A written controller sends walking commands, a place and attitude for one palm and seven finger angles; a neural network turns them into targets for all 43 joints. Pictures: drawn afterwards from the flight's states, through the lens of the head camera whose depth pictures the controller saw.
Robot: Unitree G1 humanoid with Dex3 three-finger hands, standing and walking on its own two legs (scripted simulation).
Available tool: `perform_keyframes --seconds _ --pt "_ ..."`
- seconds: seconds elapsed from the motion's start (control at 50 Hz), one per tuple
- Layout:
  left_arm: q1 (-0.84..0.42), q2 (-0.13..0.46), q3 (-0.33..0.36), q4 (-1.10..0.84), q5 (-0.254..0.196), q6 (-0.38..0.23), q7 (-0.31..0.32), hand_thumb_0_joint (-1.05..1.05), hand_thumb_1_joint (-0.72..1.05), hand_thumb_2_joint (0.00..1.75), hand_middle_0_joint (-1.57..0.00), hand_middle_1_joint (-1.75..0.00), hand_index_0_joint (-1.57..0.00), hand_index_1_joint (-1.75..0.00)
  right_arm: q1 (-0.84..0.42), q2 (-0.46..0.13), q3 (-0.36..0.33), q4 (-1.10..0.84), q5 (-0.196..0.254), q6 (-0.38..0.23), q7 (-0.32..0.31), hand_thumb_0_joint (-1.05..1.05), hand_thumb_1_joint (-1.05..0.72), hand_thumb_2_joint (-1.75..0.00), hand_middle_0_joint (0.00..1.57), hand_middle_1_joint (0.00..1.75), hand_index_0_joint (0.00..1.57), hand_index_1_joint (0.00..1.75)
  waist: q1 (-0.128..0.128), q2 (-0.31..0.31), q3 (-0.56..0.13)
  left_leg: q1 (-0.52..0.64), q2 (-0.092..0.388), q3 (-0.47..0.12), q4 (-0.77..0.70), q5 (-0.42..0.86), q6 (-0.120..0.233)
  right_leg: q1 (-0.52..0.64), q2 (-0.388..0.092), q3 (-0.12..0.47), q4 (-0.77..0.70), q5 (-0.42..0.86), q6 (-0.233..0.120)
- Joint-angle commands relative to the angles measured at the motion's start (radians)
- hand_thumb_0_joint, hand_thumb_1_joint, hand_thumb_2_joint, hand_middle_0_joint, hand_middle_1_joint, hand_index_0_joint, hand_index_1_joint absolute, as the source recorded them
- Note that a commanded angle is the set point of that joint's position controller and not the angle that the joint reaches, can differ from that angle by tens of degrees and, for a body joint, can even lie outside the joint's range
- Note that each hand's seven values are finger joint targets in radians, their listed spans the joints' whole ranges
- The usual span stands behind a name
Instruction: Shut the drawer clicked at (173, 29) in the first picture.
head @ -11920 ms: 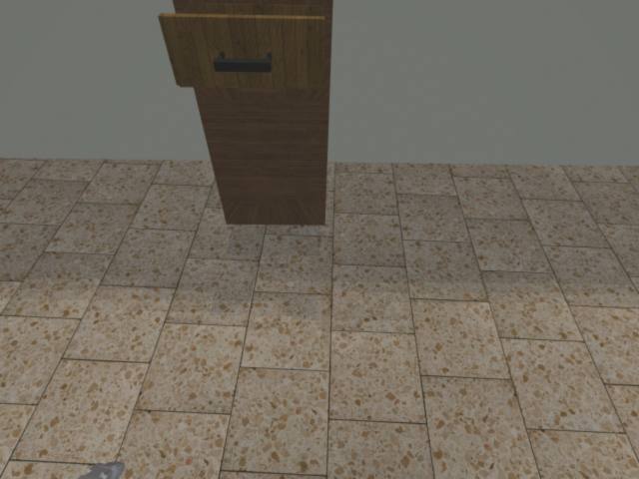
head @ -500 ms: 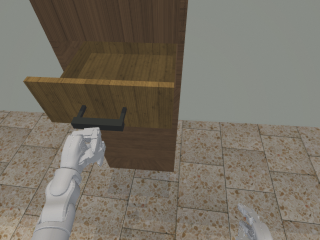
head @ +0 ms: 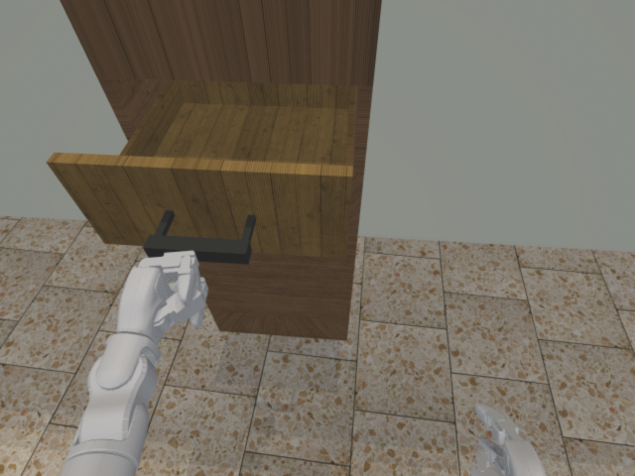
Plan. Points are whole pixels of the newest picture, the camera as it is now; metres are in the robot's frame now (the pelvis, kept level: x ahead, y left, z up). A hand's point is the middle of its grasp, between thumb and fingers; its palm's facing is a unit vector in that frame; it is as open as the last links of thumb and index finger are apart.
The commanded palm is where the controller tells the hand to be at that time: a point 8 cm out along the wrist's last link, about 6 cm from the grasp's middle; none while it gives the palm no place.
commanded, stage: push the drawer shut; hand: left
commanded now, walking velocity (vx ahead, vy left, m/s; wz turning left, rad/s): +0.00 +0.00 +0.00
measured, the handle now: (203, 235) +0.40 +0.17 +0.08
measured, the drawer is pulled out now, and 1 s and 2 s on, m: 0.20 0.10 0.00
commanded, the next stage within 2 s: none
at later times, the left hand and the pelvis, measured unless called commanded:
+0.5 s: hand (207, 268) +0.36 +0.16 +0.07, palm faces -0.03 -1.00 -0.04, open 2.8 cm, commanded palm +0.35 +0.20 +0.08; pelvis -0.02 +0.00 +0.00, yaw +2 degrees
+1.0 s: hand (225, 229) +0.42 +0.15 +0.07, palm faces -0.02 -1.00 -0.04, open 3.2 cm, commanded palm +0.41 +0.19 +0.08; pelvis -0.02 +0.00 -0.01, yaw +1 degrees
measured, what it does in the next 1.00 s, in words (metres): stands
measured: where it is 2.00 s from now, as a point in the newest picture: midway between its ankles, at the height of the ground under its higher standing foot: outside the picture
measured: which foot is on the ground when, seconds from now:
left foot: down 0.00-1.00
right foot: down 0.00-1.00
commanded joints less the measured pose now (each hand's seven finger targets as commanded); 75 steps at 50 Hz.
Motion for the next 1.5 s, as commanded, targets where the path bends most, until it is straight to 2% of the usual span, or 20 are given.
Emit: perform_keyframes --seconds 0.0,0.12,0.16,0.24,0.28,0.32,0.36,0.5,0.58,0.64,0.68,0.7,0.86,0.96,1.0,1.1,1.16,1.38,1.46,1.48 --pt "-0.332 0.121 0.036 -0.188 -0.015 -0.057 -0.002 0.0 0.9 0.9 -1.4 -1.6 -1.4 -1.6 -0.042 -0.122 -0.049 -0.131 0.006 -0.041 -0.016 0.0 -0.9 -0.9 0.2 0.3 0.2 0.3 -0.023 -0.034 -0.236 0.106 0.011 -0.097 -0.08 0.22 -0.02 0.066 -0.02 0.097 -0.089 0.281 0.039" --pt "-0.469 0.121 0.022 -0.137 -0.009 -0.054 0.005 0.0 0.9 0.9 -1.4 -1.6 -1.4 -1.6 -0.029 -0.124 -0.048 -0.118 0.009 -0.028 -0.017 0.0 -0.9 -0.9 0.2 0.3 0.2 0.3 -0.039 -0.011 -0.253 0.128 0.015 -0.111 -0.075 0.236 -0.025 0.036 -0.018 0.086 -0.077 0.28 0.034" --pt "-0.529 0.144 0.029 -0.103 -0.003 -0.056 0.014 0.0 0.9 0.9 -1.4 -1.6 -1.4 -1.6 -0.02 -0.132 -0.047 -0.104 0.007 -0.021 -0.021 0.0 -0.9 -0.9 0.2 0.3 0.2 0.3 -0.059 -0.068 -0.236 0.109 0.018 -0.115 -0.07 0.202 -0.018 0.019 -0.017 0.09 -0.086 0.248 0.04" --pt "-0.601 0.124 0.007 -0.076 -0.003 -0.069 0.009 0.0 0.9 0.9 -1.4 -1.6 -1.4 -1.6 -0.019 -0.127 -0.047 -0.097 0.009 -0.019 -0.022 0.0 -0.9 -0.9 0.2 0.3 0.2 0.3 -0.054 -0.001 -0.271 0.132 0.01 -0.118 -0.07 0.191 -0.02 0.015 -0.02 0.094 -0.085 0.233 0.033" --pt "-0.66 0.169 0.033 -0.019 0.002 -0.073 0.012 0.0 0.9 0.9 -1.4 -1.6 -1.4 -1.6 -0.007 -0.136 -0.043 -0.081 0.009 -0.008 -0.025 0.0 -0.9 -0.9 0.2 0.3 0.2 0.3 -0.064 -0.044 -0.252 0.1 0.012 -0.123 -0.072 0.156 -0.017 0.009 -0.019 0.097 -0.09 0.198 0.035" --pt "-0.734 0.135 -0.001 0.011 -0.002 -0.079 0.005 0.0 0.9 0.9 -1.4 -1.6 -1.4 -1.6 -0.009 -0.133 -0.041 -0.076 0.012 -0.008 -0.027 0.0 -0.9 -0.9 0.2 0.3 0.2 0.3 -0.078 -0.026 -0.244 0.108 0.009 -0.127 -0.074 0.125 -0.017 -0.018 -0.017 0.097 -0.094 0.166 0.034" --pt "-0.751 0.182 0.037 0.066 0.0 -0.086 0.007 0.0 0.9 0.9 -1.4 -1.6 -1.4 -1.6 0.001 -0.141 -0.042 -0.068 0.01 -0.002 -0.029 0.0 -0.9 -0.9 0.2 0.3 0.2 0.3 -0.071 -0.038 -0.251 0.089 0.009 -0.129 -0.073 0.103 -0.015 -0.013 -0.017 0.104 -0.098 0.136 0.034" --pt "-0.872 0.17 0.032 0.19 -0.002 -0.12 0.001 0.0 0.9 0.9 -1.4 -1.6 -1.4 -1.6 0.032 -0.139 -0.04 -0.054 0.009 0.005 -0.024 0.0 -0.9 -0.9 0.2 0.3 0.2 0.3 -0.074 -0.013 -0.3 0.091 0.004 -0.13 -0.071 0.106 -0.018 -0.007 -0.015 0.106 -0.088 0.146 0.03" --pt "-0.937 0.224 0.078 0.301 -0.002 -0.139 -0.005 0.0 0.9 0.9 -1.4 -1.6 -1.4 -1.6 0.054 -0.146 -0.038 -0.044 0.008 0.015 -0.025 0.0 -0.9 -0.9 0.2 0.3 0.2 0.3 -0.083 -0.069 -0.267 0.023 0.003 -0.122 -0.069 0.064 -0.013 0.0 -0.017 0.125 -0.1 0.109 0.036" --pt "-0.995 0.218 0.075 0.3 0.001 -0.161 -0.008 0.0 0.9 0.9 -1.4 -1.6 -1.4 -1.6 0.066 -0.145 -0.044 -0.044 0.007 0.014 -0.021 0.0 -0.9 -0.9 0.2 0.3 0.2 0.3 -0.081 0.015 -0.325 0.071 0.002 -0.123 -0.062 0.085 -0.018 -0.015 -0.015 0.12 -0.085 0.131 0.029" --pt "-0.999 0.246 0.094 0.362 0.006 -0.164 -0.005 0.0 0.9 0.9 -1.4 -1.6 -1.4 -1.6 0.083 -0.15 -0.042 -0.037 0.007 0.021 -0.021 0.0 -0.9 -0.9 0.2 0.3 0.2 0.3 -0.087 -0.035 -0.3 0.032 0.003 -0.124 -0.06 0.085 -0.015 -0.011 -0.012 0.121 -0.082 0.138 0.031" --pt "-1.046 0.206 0.059 0.359 0.005 -0.17 -0.007 0.0 0.9 0.9 -1.4 -1.6 -1.4 -1.6 0.085 -0.146 -0.041 -0.038 0.007 0.019 -0.017 0.0 -0.9 -0.9 0.2 0.3 0.2 0.3 -0.099 -0.021 -0.297 0.037 0.003 -0.124 -0.063 0.072 -0.016 -0.031 -0.011 0.117 -0.082 0.126 0.032" --pt "-1.188 0.23 0.067 0.472 0.031 -0.201 0.003 0.0 0.9 0.9 -1.4 -1.6 -1.4 -1.6 0.139 -0.159 -0.049 -0.008 0.0 0.03 -0.012 0.0 -0.9 -0.9 0.2 0.3 0.2 0.3 -0.128 -0.004 -0.316 0.036 0.007 -0.131 -0.038 0.073 -0.013 -0.098 -0.001 0.115 -0.059 0.119 0.032" --pt "-1.238 0.267 0.102 0.516 0.039 -0.213 0.012 0.0 0.9 0.9 -1.4 -1.6 -1.4 -1.6 0.174 -0.167 -0.054 0.001 -0.009 0.034 -0.007 0.0 -0.9 -0.9 0.2 0.3 0.2 0.3 -0.136 -0.048 -0.367 0.036 0.008 -0.138 -0.02 0.103 -0.009 -0.1 0.006 0.113 -0.041 0.147 0.034" --pt "-1.229 0.296 0.131 0.539 0.043 -0.212 0.007 0.0 0.9 0.9 -1.4 -1.6 -1.4 -1.6 0.18 -0.165 -0.053 -0.002 -0.01 0.04 -0.005 0.0 -0.9 -0.9 0.2 0.3 0.2 0.3 -0.124 -0.028 -0.385 0.009 0.005 -0.124 -0.011 0.104 -0.011 -0.073 0.004 0.127 -0.039 0.159 0.035" --pt "-1.311 0.295 0.117 0.575 0.052 -0.208 -0.005 0.0 0.9 0.9 -1.4 -1.6 -1.4 -1.6 0.197 -0.164 -0.049 0.0 -0.01 0.05 -0.002 0.0 -0.9 -0.9 0.2 0.3 0.2 0.3 -0.151 0.024 -0.363 -0.003 0.007 -0.129 0.003 0.1 -0.009 -0.127 0.007 0.123 -0.028 0.15 0.033" --pt "-1.302 0.333 0.153 0.612 0.052 -0.201 -0.001 0.0 0.9 0.9 -1.4 -1.6 -1.4 -1.6 0.222 -0.173 -0.053 0.003 -0.017 0.057 0.0 0.0 -0.9 -0.9 0.2 0.3 0.2 0.3 -0.155 -0.019 -0.398 -0.011 0.009 -0.127 0.022 0.137 -0.004 -0.118 0.013 0.124 -0.018 0.186 0.036" --pt "-1.401 0.374 0.182 0.632 0.079 -0.199 0.003 0.0 0.9 0.9 -1.4 -1.6 -1.4 -1.6 0.276 -0.18 -0.059 0.011 -0.028 0.085 0.011 0.0 -0.9 -0.9 0.2 0.3 0.2 0.3 -0.174 0.026 -0.462 0.007 0.012 -0.131 0.059 0.194 -0.004 -0.151 0.022 0.12 0.004 0.224 0.035" --pt "-1.411 0.441 0.219 0.686 0.089 -0.184 -0.003 0.0 0.9 0.9 -1.4 -1.6 -1.4 -1.6 0.29 -0.185 -0.052 0.009 -0.027 0.101 0.008 0.0 -0.9 -0.9 0.2 0.3 0.2 0.3 -0.178 0.004 -0.421 -0.088 0.008 -0.116 0.066 0.158 0.001 -0.115 0.021 0.14 -0.001 0.219 0.037" --pt "-1.431 0.415 0.192 0.691 0.091 -0.179 -0.007 0.0 0.9 0.9 -1.4 -1.6 -1.4 -1.6 0.29 -0.181 -0.049 0.007 -0.024 0.104 0.009 0.0 -0.9 -0.9 0.2 0.3 0.2 0.3 -0.194 0.006 -0.403 -0.09 0.008 -0.117 0.064 0.152 0.002 -0.132 0.021 0.139 -0.005 0.214 0.04"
